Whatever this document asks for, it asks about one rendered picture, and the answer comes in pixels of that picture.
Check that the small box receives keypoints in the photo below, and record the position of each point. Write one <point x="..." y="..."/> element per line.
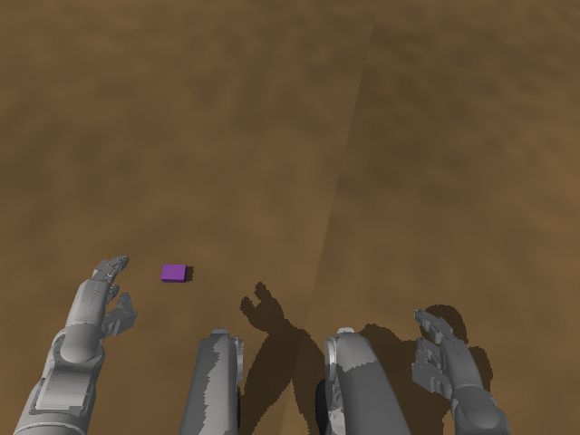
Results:
<point x="174" y="273"/>

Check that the right robot hand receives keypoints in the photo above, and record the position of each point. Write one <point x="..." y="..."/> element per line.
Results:
<point x="452" y="365"/>

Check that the left robot arm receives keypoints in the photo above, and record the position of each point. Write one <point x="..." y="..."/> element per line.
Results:
<point x="61" y="403"/>

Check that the left robot hand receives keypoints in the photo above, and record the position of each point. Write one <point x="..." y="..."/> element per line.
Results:
<point x="94" y="294"/>

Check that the right robot arm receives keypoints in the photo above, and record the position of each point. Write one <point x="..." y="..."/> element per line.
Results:
<point x="475" y="412"/>

